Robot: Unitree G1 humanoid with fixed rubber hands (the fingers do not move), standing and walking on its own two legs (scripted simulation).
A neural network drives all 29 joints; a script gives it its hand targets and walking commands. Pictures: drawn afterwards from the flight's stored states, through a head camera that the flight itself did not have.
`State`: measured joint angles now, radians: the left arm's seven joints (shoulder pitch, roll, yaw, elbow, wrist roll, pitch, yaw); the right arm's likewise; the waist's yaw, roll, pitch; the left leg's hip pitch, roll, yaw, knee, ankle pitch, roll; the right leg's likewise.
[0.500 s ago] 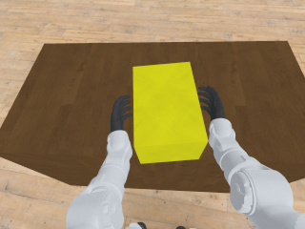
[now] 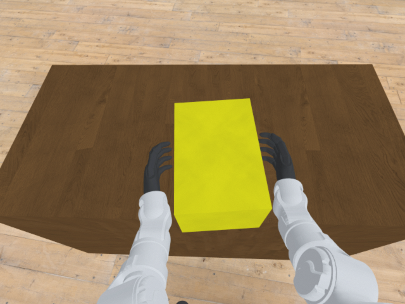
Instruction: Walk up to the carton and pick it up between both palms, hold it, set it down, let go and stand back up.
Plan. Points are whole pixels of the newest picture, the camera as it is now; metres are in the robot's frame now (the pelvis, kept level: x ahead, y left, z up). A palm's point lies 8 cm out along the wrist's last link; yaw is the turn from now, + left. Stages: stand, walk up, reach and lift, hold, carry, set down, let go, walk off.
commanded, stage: reach and lift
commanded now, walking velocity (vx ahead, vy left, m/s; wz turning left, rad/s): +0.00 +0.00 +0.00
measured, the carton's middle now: (216, 164) +0.43 +0.02 -0.06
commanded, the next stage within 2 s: none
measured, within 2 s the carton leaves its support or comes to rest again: leaves its support in 1.28 s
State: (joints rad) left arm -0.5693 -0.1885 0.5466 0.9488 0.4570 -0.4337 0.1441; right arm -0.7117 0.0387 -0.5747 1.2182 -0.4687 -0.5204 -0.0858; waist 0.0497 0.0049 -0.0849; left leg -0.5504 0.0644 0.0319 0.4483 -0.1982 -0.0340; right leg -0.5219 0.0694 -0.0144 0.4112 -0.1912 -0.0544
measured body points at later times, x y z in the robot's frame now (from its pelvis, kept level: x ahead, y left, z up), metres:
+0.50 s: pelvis +0.00 +0.00 +0.00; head +0.12 +0.01 +0.44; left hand +0.37 +0.15 -0.02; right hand +0.40 -0.12 -0.02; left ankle -0.01 +0.14 -0.74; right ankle -0.01 -0.08 -0.74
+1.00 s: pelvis +0.00 +0.00 +0.00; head +0.11 +0.01 +0.44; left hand +0.37 +0.15 -0.02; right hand +0.40 -0.12 -0.01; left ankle -0.01 +0.14 -0.74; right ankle -0.01 -0.08 -0.74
